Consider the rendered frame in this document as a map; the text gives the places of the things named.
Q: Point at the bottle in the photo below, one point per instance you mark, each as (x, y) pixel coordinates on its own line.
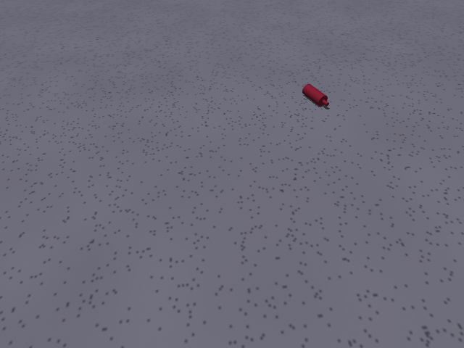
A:
(315, 95)

